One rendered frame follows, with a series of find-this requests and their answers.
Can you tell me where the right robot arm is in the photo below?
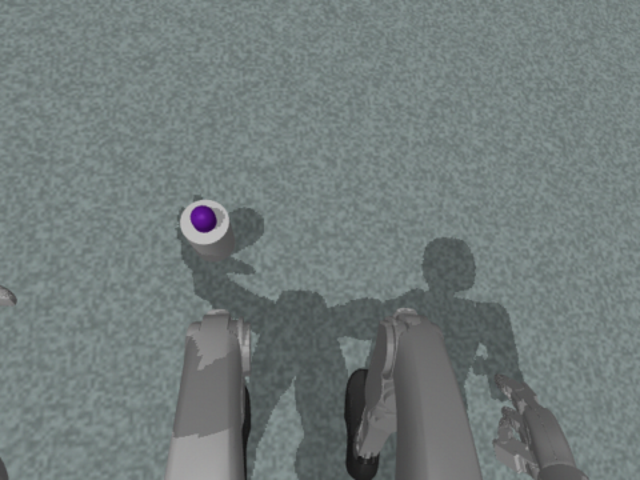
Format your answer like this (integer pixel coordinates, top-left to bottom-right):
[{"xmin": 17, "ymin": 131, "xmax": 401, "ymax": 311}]
[{"xmin": 537, "ymin": 464, "xmax": 590, "ymax": 480}]

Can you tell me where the right robot hand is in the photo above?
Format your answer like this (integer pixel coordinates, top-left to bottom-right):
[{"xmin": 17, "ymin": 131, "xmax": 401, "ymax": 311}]
[{"xmin": 492, "ymin": 374, "xmax": 577, "ymax": 480}]

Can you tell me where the left robot hand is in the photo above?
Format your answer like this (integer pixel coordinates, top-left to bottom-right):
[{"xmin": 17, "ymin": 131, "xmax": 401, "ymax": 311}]
[{"xmin": 0, "ymin": 285, "xmax": 17, "ymax": 306}]

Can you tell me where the right robot foot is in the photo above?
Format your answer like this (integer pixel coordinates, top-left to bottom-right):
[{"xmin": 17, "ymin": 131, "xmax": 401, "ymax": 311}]
[{"xmin": 344, "ymin": 369, "xmax": 380, "ymax": 480}]

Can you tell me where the bottle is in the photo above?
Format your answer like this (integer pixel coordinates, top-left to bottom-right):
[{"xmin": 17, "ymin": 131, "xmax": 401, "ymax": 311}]
[{"xmin": 180, "ymin": 200, "xmax": 235, "ymax": 262}]

